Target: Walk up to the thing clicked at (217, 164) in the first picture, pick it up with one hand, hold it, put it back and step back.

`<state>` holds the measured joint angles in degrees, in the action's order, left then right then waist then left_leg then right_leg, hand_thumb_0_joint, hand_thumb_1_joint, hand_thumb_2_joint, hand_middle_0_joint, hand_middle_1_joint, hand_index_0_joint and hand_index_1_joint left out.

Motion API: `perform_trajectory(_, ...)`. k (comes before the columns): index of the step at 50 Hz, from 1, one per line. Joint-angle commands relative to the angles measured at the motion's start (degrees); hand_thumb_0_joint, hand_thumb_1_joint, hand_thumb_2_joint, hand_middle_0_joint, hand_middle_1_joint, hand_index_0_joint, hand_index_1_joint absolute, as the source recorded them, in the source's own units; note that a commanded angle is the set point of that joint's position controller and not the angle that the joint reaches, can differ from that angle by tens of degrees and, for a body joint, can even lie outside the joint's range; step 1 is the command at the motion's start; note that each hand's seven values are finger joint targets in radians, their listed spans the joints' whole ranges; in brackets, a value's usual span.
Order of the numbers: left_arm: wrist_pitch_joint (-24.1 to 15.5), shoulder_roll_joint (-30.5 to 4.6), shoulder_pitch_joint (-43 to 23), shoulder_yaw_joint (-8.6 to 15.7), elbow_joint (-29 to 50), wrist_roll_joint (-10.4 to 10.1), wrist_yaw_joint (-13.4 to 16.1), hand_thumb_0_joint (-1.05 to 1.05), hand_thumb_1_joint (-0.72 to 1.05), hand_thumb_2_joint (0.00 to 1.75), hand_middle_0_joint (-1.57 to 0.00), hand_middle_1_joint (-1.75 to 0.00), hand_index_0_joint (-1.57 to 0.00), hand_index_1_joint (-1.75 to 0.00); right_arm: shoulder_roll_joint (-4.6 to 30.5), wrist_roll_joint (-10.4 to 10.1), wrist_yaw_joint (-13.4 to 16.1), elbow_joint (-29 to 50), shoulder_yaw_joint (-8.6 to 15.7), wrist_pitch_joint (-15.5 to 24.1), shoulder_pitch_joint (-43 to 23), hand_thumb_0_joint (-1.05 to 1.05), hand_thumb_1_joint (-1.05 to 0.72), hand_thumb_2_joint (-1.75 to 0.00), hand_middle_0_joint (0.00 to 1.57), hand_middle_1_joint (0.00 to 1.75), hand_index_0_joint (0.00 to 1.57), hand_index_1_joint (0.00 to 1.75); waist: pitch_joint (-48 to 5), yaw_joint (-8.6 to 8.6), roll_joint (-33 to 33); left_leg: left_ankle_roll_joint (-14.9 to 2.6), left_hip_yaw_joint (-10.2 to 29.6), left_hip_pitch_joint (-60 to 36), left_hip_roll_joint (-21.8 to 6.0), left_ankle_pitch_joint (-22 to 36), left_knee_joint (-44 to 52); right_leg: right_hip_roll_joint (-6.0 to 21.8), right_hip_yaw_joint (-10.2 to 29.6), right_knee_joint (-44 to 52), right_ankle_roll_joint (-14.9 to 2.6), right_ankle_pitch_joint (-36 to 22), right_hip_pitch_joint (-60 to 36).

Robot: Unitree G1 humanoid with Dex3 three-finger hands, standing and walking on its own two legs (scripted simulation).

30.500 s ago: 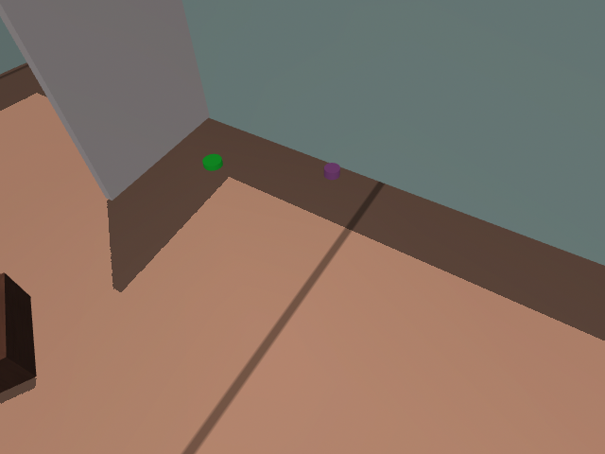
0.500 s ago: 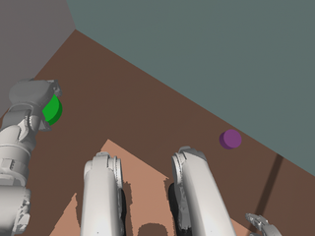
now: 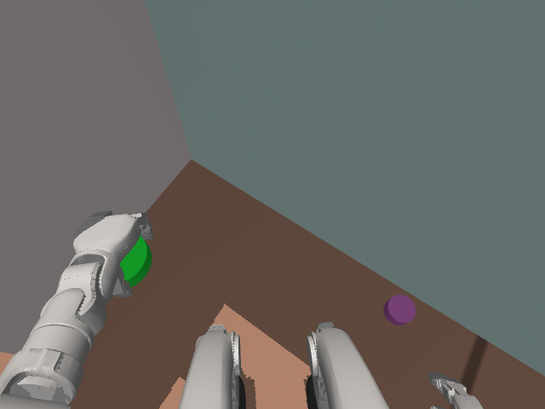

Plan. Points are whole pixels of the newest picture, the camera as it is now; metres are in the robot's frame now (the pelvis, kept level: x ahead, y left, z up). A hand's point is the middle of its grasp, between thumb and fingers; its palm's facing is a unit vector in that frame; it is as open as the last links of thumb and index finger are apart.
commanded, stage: lift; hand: left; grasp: from above
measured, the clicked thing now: (119, 259) +0.38 +0.26 -0.10
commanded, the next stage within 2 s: hold in 0.64 s
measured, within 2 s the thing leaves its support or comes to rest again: neither
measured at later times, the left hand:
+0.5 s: hand (102, 224) +0.37 +0.23 +0.04, palm faces -0.43 -0.07 -0.90, open 11.0 cm
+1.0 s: hand (84, 198) +0.38 +0.23 +0.10, palm faces -0.45 -0.06 -0.89, open 11.0 cm
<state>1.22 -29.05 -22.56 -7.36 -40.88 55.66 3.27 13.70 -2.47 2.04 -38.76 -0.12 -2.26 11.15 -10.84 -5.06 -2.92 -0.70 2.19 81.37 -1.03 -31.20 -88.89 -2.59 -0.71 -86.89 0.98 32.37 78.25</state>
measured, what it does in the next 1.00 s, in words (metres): rises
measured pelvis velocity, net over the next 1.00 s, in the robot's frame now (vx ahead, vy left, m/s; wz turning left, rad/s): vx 0.07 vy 0.00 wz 0.01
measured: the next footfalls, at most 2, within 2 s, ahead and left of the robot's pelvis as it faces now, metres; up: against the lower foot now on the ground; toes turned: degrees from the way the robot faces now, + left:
none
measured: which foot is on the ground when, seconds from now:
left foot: down 0.00-1.00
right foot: down 0.00-1.00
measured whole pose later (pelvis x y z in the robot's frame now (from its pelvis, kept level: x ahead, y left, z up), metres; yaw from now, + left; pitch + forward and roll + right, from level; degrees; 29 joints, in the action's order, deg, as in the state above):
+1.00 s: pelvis +0.07 +0.00 +0.16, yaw +0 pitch +8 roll -1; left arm 1.3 -22.4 -17.2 -12.1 -44.4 56.7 4.7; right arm 14.6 -3.2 2.9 -42.0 2.4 -0.1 14.2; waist -4.9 -2.3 -2.5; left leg -0.8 -0.8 30.9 -0.4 -19.7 -42.5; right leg -1.2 2.6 -41.3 0.9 20.3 29.1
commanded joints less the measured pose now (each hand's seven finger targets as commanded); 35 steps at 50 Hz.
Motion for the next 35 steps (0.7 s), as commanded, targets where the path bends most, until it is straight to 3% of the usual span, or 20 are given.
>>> perform_trajectory(1, -0.59, -10.39, -15.09, 4.12, 8.47, -0.49, 2.45, 0.0, 0.42, 0.87, -0.74, -0.99, -0.78, -0.95, 8.75, -0.25, 1.4, 4.57, 3.53, 2.95, 2.49, 0.0, -0.9, -0.9, 0.2, 0.3, 0.2, 0.3, -17.68, -0.41, -2.17, -0.65, 1.05, -23.23, 1.04, -3.07, 21.01, -1.27, -0.35, 19.3, -2.52, -0.39, -15.94)
perform_trajectory(3, -1.22, -9.24, -15.59, 3.14, 8.28, 0.18, 2.95, 0.0, 0.42, 0.86, -0.73, -0.99, -0.78, -0.94, 8.86, -0.38, 1.72, 4.46, 3.74, 3.77, 2.64, 0.0, -0.9, -0.9, 0.2, 0.3, 0.2, 0.3, -16.93, -0.34, -3.24, -0.35, 1.8, -26.69, 0.87, -3.79, 24.28, -1.28, -0.28, 21.28, -2.52, -0.47, -17.08)
perform_trajectory(6, -1.99, -9.71, -14.89, 3.95, 8.5, 0.68, 4.15, 0.0, 0.37, 0.85, -0.69, -1.0, -0.73, -0.95, 8.7, -0.34, 1.91, 3.73, 3.97, 4.69, 3.14, 0.0, -0.9, -0.9, 0.2, 0.3, 0.2, 0.3, -17.77, 0.5, -3.3, -0.1, 0.97, -31.05, 1.14, -0.35, 26.74, -1.13, 0.42, 25.22, -2.59, -2.39, -21.8)
perform_trajectory(7, -2.15, -8.58, -16.01, 2.67, 8.48, 0.88, 4.45, 0.0, 0.37, 0.85, -0.7, -0.99, -0.74, -0.94, 8.49, -0.35, 1.94, 3.59, 3.97, 4.89, 3.31, 0.0, -0.9, -0.9, 0.2, 0.3, 0.2, 0.3, -16.86, -0.41, -3.48, -0.06, 0.45, -32.01, 1.3, 0.59, 27.45, -1.09, 0.74, 26.83, -2.55, -2.98, -22.85)
perform_trajectory(8, -2.23, -8.95, -16.04, 3.36, 8.32, 0.79, 4.99, 0.0, 0.38, 0.86, -0.7, -1.0, -0.75, -0.95, 8.62, -0.36, 1.93, 3.34, 4.13, 5.12, 3.55, 0.0, -0.9, -0.9, 0.2, 0.3, 0.2, 0.3, -16.75, 0.0, -3.02, -0.09, 0.1, -33.7, 1.37, 1.71, 28.46, -0.98, 0.95, 28.21, -2.51, -3.8, -24.86)
perform_trajectory(10, -1.95, -8.6, -15.42, 3.61, 6.86, 1.27, 5.99, 0.0, 0.39, 0.89, -0.7, -1.04, -0.75, -0.99, 8.83, -0.31, 1.87, 2.53, 4.31, 5.36, 4.03, 0.0, -0.9, -0.9, 0.2, 0.3, 0.2, 0.3, -16.3, 0.44, -3.25, 0.12, 0.05, -36.61, 1.18, 4.4, 30.5, -0.9, 0.81, 29.6, -2.48, -6.6, -26.98)
perform_trajectory(14, -0.5, -6.09, -15.92, 1.52, 5.2, 2.04, 7.71, 0.0, 0.49, 0.92, -0.76, -1.08, -0.82, -1.02, 8.7, -0.19, 1.81, 1.55, 4.51, 5.37, 4.98, 0.0, -0.9, -0.9, 0.2, 0.3, 0.2, 0.3, -15.97, 0.05, -1.99, 0.13, -0.77, -40.95, 1.21, 11.04, 33.08, -1.04, 0.81, 32.95, -2.41, -12.71, -31.94)
perform_trajectory(16, 0.28, -7.11, -15.09, 2.6, 3.38, 1.73, 8.04, 0.0, 0.49, 0.94, -0.76, -1.07, -0.82, -1.02, 8.93, -0.1, 1.83, 1.18, 4.77, 5.37, 5.37, 0.0, -0.9, -0.9, 0.2, 0.3, 0.2, 0.3, -15.6, 0.67, -1.58, 0.19, -0.77, -43.18, 1.08, 12.99, 35.19, -0.97, 0.92, 34.7, -2.35, -14.51, -34.69)
perform_trajectory(23, 1.47, -4.82, -12.26, 1.02, 2.27, 0.53, 7.22, 0.0, 0.51, 0.9, -0.79, -1.03, -0.84, -0.98, 8.44, 0.0, 1.63, 1.93, 4.97, 5.41, 4.69, 0.0, -0.9, -0.9, 0.2, 0.3, 0.2, 0.3, -11.82, 1.88, 0.02, 0.21, -1.18, -48.1, 1.41, 16.18, 41.33, -0.72, 1.34, 40.6, -2.27, -17.31, -41.23)
perform_trajectory(25, 1.7, -3.5, -11.41, 0.13, 1.36, 0.42, 6.75, 0.0, 0.53, 0.89, -0.81, -1.02, -0.86, -0.97, 8.27, -0.13, 1.54, 2.28, 4.82, 5.31, 4.86, 0.0, -0.9, -0.9, 0.2, 0.3, 0.2, 0.3, -10.33, 1.41, 0.62, 0.14, -1.31, -48.64, 1.41, 16.36, 42.64, -0.71, 1.7, 41.97, -2.24, -17.56, -42.13)
perform_trajectory(27, 1.43, -5.06, -12.14, 1.24, 2.98, 0.25, 6.74, 0.0, 0.53, 0.91, -0.81, -1.03, -0.86, -0.98, 8.4, -0.03, 1.57, 2.59, 5.05, 5.21, 4.48, 0.0, -0.9, -0.9, 0.2, 0.3, 0.2, 0.3, -11.28, 2.22, 0.8, 0.09, -1.5, -50.88, 1.51, 17.88, 43.84, -0.6, 1.64, 43.43, -2.09, -18.91, -44.85)
perform_trajectory(33, 0.56, -5.93, -13.77, 1.79, 5.51, 0.72, 6.67, 0.0, 0.53, 0.95, -0.82, -1.02, -0.87, -0.98, 8.36, -0.23, 1.65, 2.2, 5.14, 4.99, 4.59, 0.0, -0.9, -0.9, 0.2, 0.3, 0.2, 0.3, -12.2, 2.33, -0.23, 0.32, -1.64, -56.24, 1.5, 21.99, 47.02, -0.38, 1.88, 46.11, -1.99, -22.22, -48.75)
perform_trajectory(35, 0.46, -4.3, -12.89, 0.58, 4.66, 1.07, 6.4, 0.0, 0.54, 0.95, -0.82, -1.05, -0.87, -1.0, 8.16, -0.26, 1.66, 1.95, 5.04, 4.84, 4.61, 0.0, -0.9, -0.9, 0.2, 0.3, 0.2, 0.3, -11.11, 1.83, 0.98, 0.12, -1.6, -56.81, 1.6, 23.12, 47.44, -0.33, 2.24, 47.27, -1.78, -23.68, -49.14)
